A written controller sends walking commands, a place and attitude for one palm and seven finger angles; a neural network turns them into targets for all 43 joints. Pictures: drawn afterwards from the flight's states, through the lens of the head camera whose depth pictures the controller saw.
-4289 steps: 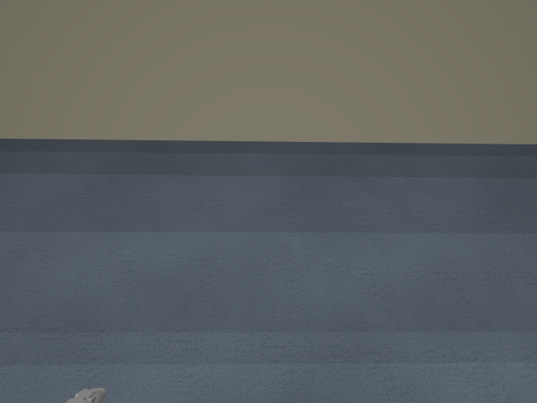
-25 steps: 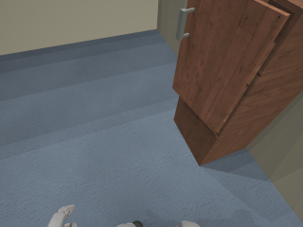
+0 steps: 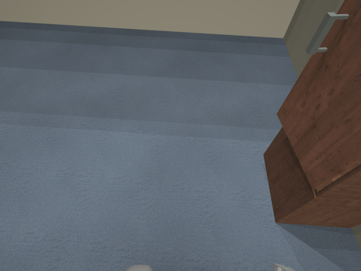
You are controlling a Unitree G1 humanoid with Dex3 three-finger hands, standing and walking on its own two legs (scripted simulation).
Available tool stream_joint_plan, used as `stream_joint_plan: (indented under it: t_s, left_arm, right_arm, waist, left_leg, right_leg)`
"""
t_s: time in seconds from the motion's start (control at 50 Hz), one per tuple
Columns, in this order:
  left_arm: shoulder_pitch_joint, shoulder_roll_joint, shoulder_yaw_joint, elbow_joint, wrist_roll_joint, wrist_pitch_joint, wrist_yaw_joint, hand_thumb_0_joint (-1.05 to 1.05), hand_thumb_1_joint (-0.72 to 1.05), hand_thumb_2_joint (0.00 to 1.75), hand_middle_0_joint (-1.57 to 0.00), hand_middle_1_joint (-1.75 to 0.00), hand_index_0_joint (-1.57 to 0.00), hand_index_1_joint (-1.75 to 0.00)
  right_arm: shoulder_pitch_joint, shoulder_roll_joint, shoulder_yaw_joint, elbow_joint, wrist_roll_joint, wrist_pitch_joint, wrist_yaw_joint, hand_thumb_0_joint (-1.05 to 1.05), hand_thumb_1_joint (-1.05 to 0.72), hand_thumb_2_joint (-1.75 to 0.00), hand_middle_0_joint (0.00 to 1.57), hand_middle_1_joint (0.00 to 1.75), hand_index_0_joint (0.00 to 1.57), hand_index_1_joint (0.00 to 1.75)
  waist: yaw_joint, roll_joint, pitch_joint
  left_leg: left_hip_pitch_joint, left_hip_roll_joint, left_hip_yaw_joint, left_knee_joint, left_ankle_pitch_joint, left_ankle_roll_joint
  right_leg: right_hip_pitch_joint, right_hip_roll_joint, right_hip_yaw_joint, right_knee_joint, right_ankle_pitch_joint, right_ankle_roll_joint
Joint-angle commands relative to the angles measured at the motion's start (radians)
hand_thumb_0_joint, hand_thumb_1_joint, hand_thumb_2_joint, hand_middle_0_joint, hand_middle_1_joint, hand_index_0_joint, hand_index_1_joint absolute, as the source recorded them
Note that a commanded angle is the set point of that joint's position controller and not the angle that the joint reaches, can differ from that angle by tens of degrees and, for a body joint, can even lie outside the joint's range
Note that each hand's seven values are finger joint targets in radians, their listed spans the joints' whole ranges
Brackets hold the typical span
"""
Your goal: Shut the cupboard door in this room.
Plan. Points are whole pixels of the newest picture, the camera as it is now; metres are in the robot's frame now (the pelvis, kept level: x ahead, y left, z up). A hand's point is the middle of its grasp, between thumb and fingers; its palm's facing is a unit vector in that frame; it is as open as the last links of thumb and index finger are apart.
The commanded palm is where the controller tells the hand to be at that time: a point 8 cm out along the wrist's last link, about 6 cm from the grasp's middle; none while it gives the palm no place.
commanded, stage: walk to a spot facing it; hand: left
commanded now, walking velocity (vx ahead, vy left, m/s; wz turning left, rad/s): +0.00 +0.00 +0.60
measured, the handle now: (326, 34) +0.76 -0.39 +0.11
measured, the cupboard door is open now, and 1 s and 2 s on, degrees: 10 10 10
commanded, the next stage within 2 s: turn to face it in 1.80 s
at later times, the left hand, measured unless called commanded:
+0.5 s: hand out of the picture +0.01 +0.17 -0.13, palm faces +0.33 -0.91 -0.24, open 7.4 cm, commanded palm none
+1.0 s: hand (69, 267) +0.13 +0.27 -0.13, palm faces +0.50 -0.83 -0.24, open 7.4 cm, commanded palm none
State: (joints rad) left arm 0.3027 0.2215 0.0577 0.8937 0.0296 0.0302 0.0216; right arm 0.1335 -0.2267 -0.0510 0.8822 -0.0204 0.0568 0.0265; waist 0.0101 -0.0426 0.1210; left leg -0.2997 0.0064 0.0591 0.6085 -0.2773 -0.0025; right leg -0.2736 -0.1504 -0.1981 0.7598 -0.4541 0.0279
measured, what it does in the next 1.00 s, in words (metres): walks ahead, turning left: right foot, then left foot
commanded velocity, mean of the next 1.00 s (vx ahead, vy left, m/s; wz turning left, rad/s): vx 0.27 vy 0.00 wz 0.51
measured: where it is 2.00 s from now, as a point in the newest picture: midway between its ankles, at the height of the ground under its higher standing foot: (129, 208)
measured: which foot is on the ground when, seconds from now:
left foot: down 0.00-0.26, up 0.28-0.64, down 0.66-1.00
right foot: up 0.00-0.26, down 0.28-0.66, up 0.68-1.00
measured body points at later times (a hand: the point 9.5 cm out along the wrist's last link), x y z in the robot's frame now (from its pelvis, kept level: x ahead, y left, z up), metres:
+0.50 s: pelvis +0.01 -0.03 +0.02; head +0.04 -0.03 +0.47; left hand -0.01 +0.22 -0.11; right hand +0.16 -0.26 -0.12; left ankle -0.03 +0.10 -0.65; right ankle +0.03 -0.14 -0.72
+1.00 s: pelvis +0.14 +0.04 +0.01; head +0.17 +0.04 +0.46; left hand +0.10 +0.31 -0.11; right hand +0.25 -0.16 -0.15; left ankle +0.02 +0.12 -0.72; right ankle +0.28 -0.01 -0.71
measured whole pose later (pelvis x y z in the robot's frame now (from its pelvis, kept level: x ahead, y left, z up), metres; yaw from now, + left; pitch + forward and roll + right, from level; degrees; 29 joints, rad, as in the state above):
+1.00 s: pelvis +0.14 +0.04 +0.01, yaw +31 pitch -1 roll +2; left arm 0.18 0.21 0.07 0.89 0.04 -0.01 -0.04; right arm 0.34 -0.18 -0.03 1.01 -0.03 -0.02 0.00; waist -0.02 0.00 0.06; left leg -0.10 -0.01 0.03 0.47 -0.35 0.00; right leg -0.47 -0.09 -0.07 0.68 -0.21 0.05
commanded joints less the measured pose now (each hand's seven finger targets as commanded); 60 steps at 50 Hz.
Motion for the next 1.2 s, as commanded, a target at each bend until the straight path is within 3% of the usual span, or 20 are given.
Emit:
stream_joint_plan:
  t_s: [0.0, 0.2, 0.22, 0.24, 0.26, 0.28, 0.36, 0.52, 0.6, 0.62, 0.64, 0.66, 0.74, 0.96, 0.98, 1.0, 1.02, 1.04, 1.12, 1.18]
  left_arm:
    - [-0.110, 0.109, 0.025, -0.148, -0.007, -0.005, 0.016, 0.00, 0.90, 0.90, -0.20, -0.30, -0.20, -0.30]
    - [0.046, 0.101, 0.042, -0.078, -0.005, -0.007, -0.012, 0.00, 0.90, 0.90, -0.20, -0.30, -0.20, -0.30]
    - [0.102, 0.131, 0.054, -0.068, 0.003, -0.016, -0.011, 0.00, 0.90, 0.90, -0.20, -0.30, -0.20, -0.30]
    - [0.130, 0.214, 0.070, -0.075, 0.023, -0.029, -0.004, 0.00, 0.90, 0.90, -0.20, -0.30, -0.20, -0.30]
    - [0.092, 0.258, 0.064, -0.099, 0.011, -0.023, -0.002, 0.00, 0.90, 0.90, -0.20, -0.30, -0.20, -0.30]
    - [0.029, 0.227, 0.066, -0.119, 0.004, -0.030, 0.004, 0.00, 0.90, 0.90, -0.20, -0.30, -0.20, -0.30]
    - [-0.075, 0.138, 0.047, -0.116, 0.005, -0.061, 0.004, 0.00, 0.90, 0.90, -0.20, -0.30, -0.20, -0.30]
    - [0.064, 0.175, 0.069, -0.017, 0.008, -0.077, -0.008, 0.00, 0.90, 0.90, -0.20, -0.30, -0.20, -0.30]
    - [0.040, 0.187, 0.071, -0.005, -0.003, -0.074, -0.021, 0.00, 0.90, 0.90, -0.20, -0.30, -0.20, -0.30]
    - [0.039, 0.144, 0.062, -0.022, -0.011, -0.068, -0.030, 0.00, 0.90, 0.90, -0.20, -0.30, -0.20, -0.30]
    - [-0.039, 0.080, 0.041, -0.093, -0.008, -0.066, -0.045, 0.00, 0.90, 0.90, -0.20, -0.30, -0.20, -0.30]
    - [-0.177, 0.100, 0.031, -0.151, 0.003, -0.065, -0.042, 0.00, 0.90, 0.90, -0.20, -0.30, -0.20, -0.30]
    - [-0.119, 0.086, 0.043, -0.074, 0.003, -0.058, -0.048, 0.00, 0.90, 0.90, -0.20, -0.30, -0.20, -0.30]
    - [-0.029, 0.074, 0.044, -0.039, 0.002, -0.060, -0.059, 0.00, 0.90, 0.90, -0.20, -0.30, -0.20, -0.30]
    - [0.075, 0.108, 0.057, -0.010, 0.005, -0.068, -0.054, 0.00, 0.90, 0.90, -0.20, -0.30, -0.20, -0.30]
    - [0.216, 0.202, 0.078, 0.020, 0.017, -0.085, -0.043, 0.00, 0.90, 0.90, -0.20, -0.30, -0.20, -0.30]
    - [0.271, 0.261, 0.086, 0.023, 0.009, -0.080, -0.032, 0.00, 0.90, 0.90, -0.20, -0.30, -0.20, -0.30]
    - [0.175, 0.228, 0.078, 0.005, 0.004, -0.081, -0.023, 0.00, 0.90, 0.90, -0.20, -0.30, -0.20, -0.30]
    - [-0.014, 0.054, 0.033, -0.023, 0.005, -0.104, -0.012, 0.00, 0.90, 0.90, -0.20, -0.30, -0.20, -0.30]
    - [0.043, 0.035, 0.028, 0.019, 0.002, -0.120, -0.010, 0.00, 0.90, 0.90, -0.20, -0.30, -0.20, -0.30]
  right_arm:
    - [0.197, -0.240, -0.064, -0.020, -0.007, -0.025, -0.035, 0.00, -0.90, -0.90, 0.20, 0.30, 0.20, 0.30]
    - [-0.049, -0.194, -0.055, -0.100, -0.011, -0.010, -0.039, 0.00, -0.90, -0.90, 0.20, 0.30, 0.20, 0.30]
    - [-0.066, -0.164, -0.055, -0.112, -0.006, -0.007, -0.035, 0.00, -0.90, -0.90, 0.20, 0.30, 0.20, 0.30]
    - [-0.048, -0.092, -0.045, -0.136, 0.001, -0.006, -0.028, 0.00, -0.90, -0.90, 0.20, 0.30, 0.20, 0.30]
    - [-0.066, -0.088, -0.043, -0.152, -0.008, -0.006, -0.018, 0.00, -0.90, -0.90, 0.20, 0.30, 0.20, 0.30]
    - [-0.051, -0.113, -0.053, -0.149, -0.017, -0.002, -0.015, 0.00, -0.90, -0.90, 0.20, 0.30, 0.20, 0.30]
    - [-0.011, -0.076, -0.043, -0.097, -0.014, -0.009, 0.016, 0.00, -0.90, -0.90, 0.20, 0.30, 0.20, 0.30]
    - [-0.072, -0.021, -0.021, -0.105, -0.003, -0.038, 0.031, 0.00, -0.90, -0.90, 0.20, 0.30, 0.20, 0.30]
    - [0.076, -0.063, -0.027, -0.068, -0.010, -0.060, 0.024, 0.00, -0.90, -0.90, 0.20, 0.30, 0.20, 0.30]
    - [0.197, -0.154, -0.050, -0.037, -0.015, -0.067, 0.013, 0.00, -0.90, -0.90, 0.20, 0.30, 0.20, 0.30]
    - [0.338, -0.270, -0.080, -0.002, -0.025, -0.070, -0.004, 0.00, -0.90, -0.90, 0.20, 0.30, 0.20, 0.30]
    - [0.413, -0.280, -0.079, 0.035, -0.019, -0.067, -0.018, 0.00, -0.90, -0.90, 0.20, 0.30, 0.20, 0.30]
    - [0.195, -0.141, -0.029, -0.008, -0.014, -0.095, -0.042, 0.00, -0.90, -0.90, 0.20, 0.30, 0.20, 0.30]
    - [0.138, -0.129, -0.034, 0.047, -0.010, -0.096, -0.035, 0.00, -0.90, -0.90, 0.20, 0.30, 0.20, 0.30]
    - [0.129, -0.111, -0.033, 0.048, -0.004, -0.096, -0.034, 0.00, -0.90, -0.90, 0.20, 0.30, 0.20, 0.30]
    - [0.146, -0.055, -0.024, 0.038, 0.009, -0.099, -0.025, 0.00, -0.90, -0.90, 0.20, 0.30, 0.20, 0.30]
    - [0.159, -0.016, -0.019, 0.002, 0.007, -0.098, -0.022, 0.00, -0.90, -0.90, 0.20, 0.30, 0.20, 0.30]
    - [0.158, -0.050, -0.030, 0.010, -0.003, -0.093, -0.020, 0.00, -0.90, -0.90, 0.20, 0.30, 0.20, 0.30]
    - [0.175, 0.003, -0.021, 0.073, -0.012, -0.074, -0.003, 0.00, -0.90, -0.90, 0.20, 0.30, 0.20, 0.30]
    - [0.137, 0.022, -0.017, 0.058, -0.009, -0.061, 0.003, 0.00, -0.90, -0.90, 0.20, 0.30, 0.20, 0.30]
  waist:
    - [-0.109, 0.256, -0.244]
    - [0.030, 0.187, -0.134]
    - [0.060, 0.097, -0.138]
    - [0.081, -0.183, -0.125]
    - [0.083, -0.284, -0.086]
    - [0.034, -0.249, -0.079]
    - [-0.021, -0.095, -0.075]
    - [0.049, -0.115, -0.080]
    - [-0.029, -0.032, -0.135]
    - [-0.093, 0.182, -0.197]
    - [-0.165, 0.430, -0.192]
    - [-0.203, 0.264, -0.157]
    - [-0.069, 0.204, -0.070]
    - [0.036, 0.102, -0.034]
    - [0.085, 0.036, -0.059]
    - [0.145, -0.211, -0.139]
    - [0.145, -0.357, -0.182]
    - [0.092, -0.303, -0.133]
    - [-0.021, -0.076, -0.088]
    - [-0.015, -0.051, -0.076]
  left_leg:
    - [0.317, 0.363, -0.400, -0.170, 0.727, 0.240]
    - [-0.118, 0.138, -0.316, -0.165, 0.060, 0.116]
    - [-0.239, 0.066, -0.266, -0.067, -0.149, 0.077]
    - [-0.423, -0.077, -0.145, 0.221, -0.348, 0.006]
    - [-0.422, -0.088, -0.120, 0.522, -0.349, -0.011]
    - [-0.408, -0.026, -0.177, 0.658, -0.263, -0.007]
    - [-0.322, 0.047, -0.077, 0.591, -0.083, -0.031]
    - [-0.238, 0.053, 0.036, 0.135, -0.154, -0.003]
    - [0.127, -0.003, 0.099, -0.124, -0.062, 0.025]
    - [0.362, 0.110, -0.104, -0.221, -0.139, 0.083]
    - [0.504, 0.374, -0.524, -0.332, -0.148, 0.199]
    - [0.464, 0.427, -0.599, -0.362, -0.137, 0.265]
    - [0.183, 0.279, -0.346, -0.386, -0.122, 0.187]
    - [-0.057, 0.171, -0.197, -0.280, -0.127, 0.160]
    - [-0.156, 0.116, -0.163, -0.129, -0.146, 0.132]
    - [-0.293, -0.025, -0.040, 0.223, -0.208, 0.079]
    - [-0.395, -0.083, -0.058, 0.530, -0.368, 0.068]
    - [-0.426, -0.015, -0.135, 0.681, -0.259, 0.072]
    - [-0.308, 0.082, -0.105, 0.663, 0.037, 0.034]
    - [-0.357, 0.092, -0.070, 0.573, 0.065, 0.011]
  right_leg:
    - [-0.315, 0.027, 0.174, 0.383, -0.174, 0.029]
    - [0.080, 0.139, 0.118, -0.120, 0.130, 0.030]
    - [0.197, 0.089, 0.163, -0.258, 0.091, 0.020]
    - [0.254, -0.146, 0.498, -0.489, -0.202, -0.064]
    - [0.111, -0.305, 0.682, -0.629, -0.344, -0.142]
    - [0.028, -0.302, 0.719, -0.645, -0.375, -0.161]
    - [0.050, -0.182, 0.281, -0.546, -0.001, -0.127]
    - [0.241, -0.250, 0.120, -0.495, 0.187, -0.141]
    - [0.077, -0.212, -0.006, -0.265, 0.197, -0.077]
    - [-0.120, -0.126, -0.077, -0.003, 0.135, -0.024]
    - [-0.454, 0.019, -0.059, 0.308, -0.162, 0.029]
    - [-0.551, 0.012, 0.091, 0.407, -0.148, 0.007]
    - [-0.431, -0.020, 0.179, 0.373, 0.100, 0.009]
    - [0.064, 0.102, 0.086, -0.142, 0.285, 0.016]
    - [0.232, 0.084, 0.134, -0.202, 0.225, 0.000]
    - [0.402, -0.113, 0.393, -0.383, -0.042, -0.063]
    - [0.402, -0.323, 0.742, -0.592, -0.262, -0.138]
    - [0.281, -0.330, 0.785, -0.648, -0.420, -0.147]
    - [0.053, -0.193, 0.285, -0.588, 0.056, -0.103]
    - [0.120, -0.188, 0.165, -0.588, 0.282, -0.126]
